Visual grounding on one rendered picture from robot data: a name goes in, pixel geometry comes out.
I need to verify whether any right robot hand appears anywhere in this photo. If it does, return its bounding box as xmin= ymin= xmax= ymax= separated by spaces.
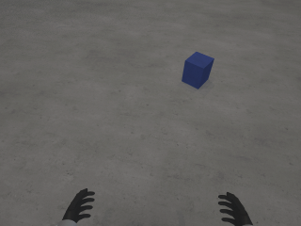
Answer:
xmin=218 ymin=192 xmax=253 ymax=226

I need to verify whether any left robot hand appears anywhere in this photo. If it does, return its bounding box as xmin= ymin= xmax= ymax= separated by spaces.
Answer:
xmin=62 ymin=188 xmax=95 ymax=223

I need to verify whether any carton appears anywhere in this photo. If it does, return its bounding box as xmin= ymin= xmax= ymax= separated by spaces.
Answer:
xmin=182 ymin=52 xmax=214 ymax=89

